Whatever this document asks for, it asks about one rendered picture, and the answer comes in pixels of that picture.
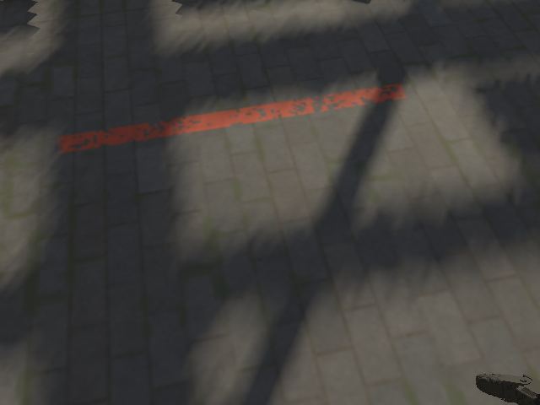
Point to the robot right hand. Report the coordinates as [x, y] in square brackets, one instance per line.
[523, 390]

